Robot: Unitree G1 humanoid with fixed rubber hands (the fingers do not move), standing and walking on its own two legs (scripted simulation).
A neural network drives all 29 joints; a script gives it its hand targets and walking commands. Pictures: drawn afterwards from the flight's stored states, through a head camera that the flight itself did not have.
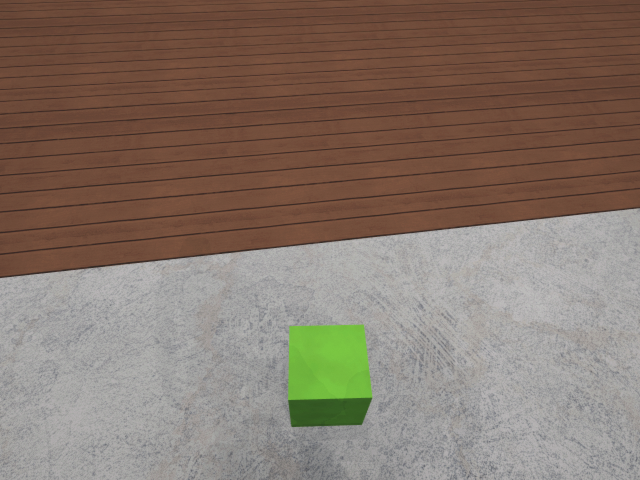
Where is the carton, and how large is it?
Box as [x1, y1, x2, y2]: [288, 325, 371, 426]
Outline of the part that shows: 289,326 288,402 291,426 361,424 371,399 371,389 363,325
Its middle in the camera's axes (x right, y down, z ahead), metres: +0.02 +0.41 +1.13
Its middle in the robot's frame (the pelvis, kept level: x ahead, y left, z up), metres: +0.47 -0.02 -0.65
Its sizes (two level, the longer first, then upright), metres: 0.210 0.200 0.250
